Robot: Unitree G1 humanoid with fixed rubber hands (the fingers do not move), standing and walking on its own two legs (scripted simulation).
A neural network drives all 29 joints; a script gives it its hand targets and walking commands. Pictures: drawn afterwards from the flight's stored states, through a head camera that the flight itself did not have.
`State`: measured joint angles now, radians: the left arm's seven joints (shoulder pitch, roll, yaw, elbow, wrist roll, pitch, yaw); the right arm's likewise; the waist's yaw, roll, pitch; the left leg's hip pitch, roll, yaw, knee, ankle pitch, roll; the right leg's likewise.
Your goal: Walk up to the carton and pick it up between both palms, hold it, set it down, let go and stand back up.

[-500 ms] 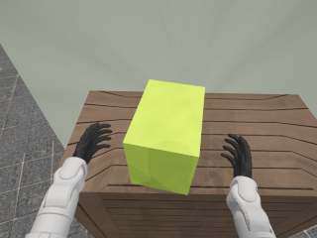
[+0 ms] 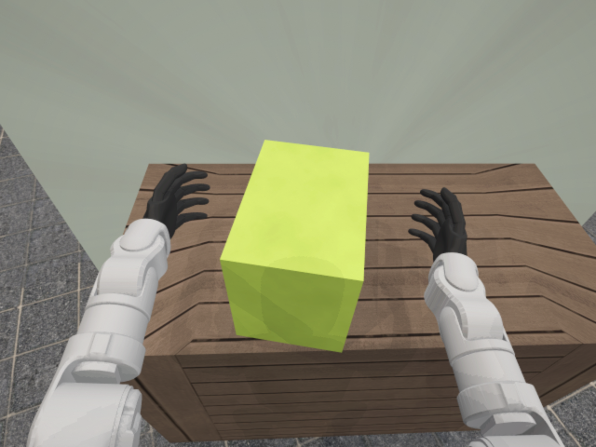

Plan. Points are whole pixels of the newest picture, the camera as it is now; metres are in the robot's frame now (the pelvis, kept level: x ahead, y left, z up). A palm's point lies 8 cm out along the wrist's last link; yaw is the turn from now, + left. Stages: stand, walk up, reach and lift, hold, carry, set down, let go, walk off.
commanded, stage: reach and lift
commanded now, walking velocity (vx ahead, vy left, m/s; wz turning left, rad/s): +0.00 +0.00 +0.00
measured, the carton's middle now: (302, 244) +0.43 -0.02 -0.02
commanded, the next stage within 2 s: none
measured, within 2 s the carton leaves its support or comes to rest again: neither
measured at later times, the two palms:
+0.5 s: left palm (182, 166) +0.46 +0.15 +0.14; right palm (437, 197) +0.39 -0.20 +0.13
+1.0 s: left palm (194, 206) +0.45 +0.15 +0.07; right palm (418, 233) +0.38 -0.19 +0.06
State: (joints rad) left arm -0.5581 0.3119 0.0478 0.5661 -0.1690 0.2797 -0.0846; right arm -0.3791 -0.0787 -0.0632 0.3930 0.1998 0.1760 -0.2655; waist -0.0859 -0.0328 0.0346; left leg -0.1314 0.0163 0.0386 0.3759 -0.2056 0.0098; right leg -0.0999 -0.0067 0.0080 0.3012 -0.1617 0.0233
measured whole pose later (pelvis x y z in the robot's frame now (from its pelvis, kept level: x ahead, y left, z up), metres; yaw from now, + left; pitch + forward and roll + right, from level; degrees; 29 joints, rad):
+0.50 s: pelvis +0.01 +0.00 +0.00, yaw +1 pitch +3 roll -2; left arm -0.90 0.34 0.02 0.95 -0.16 0.20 -0.06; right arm -0.75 -0.11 -0.01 0.79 0.29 0.12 -0.28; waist -0.15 -0.03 -0.05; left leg -0.26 0.03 0.01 0.42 -0.22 0.00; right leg -0.20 0.01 -0.02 0.30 -0.16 0.02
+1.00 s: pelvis +0.00 +0.00 -0.01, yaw +1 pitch +13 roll -2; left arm -0.98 0.28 -0.03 1.40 -0.18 -0.17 -0.02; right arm -0.80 -0.04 -0.09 1.16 0.20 -0.17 -0.25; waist -0.16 0.00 -0.18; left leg -0.55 0.03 -0.01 0.57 -0.25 0.00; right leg -0.49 0.01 -0.03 0.45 -0.19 0.02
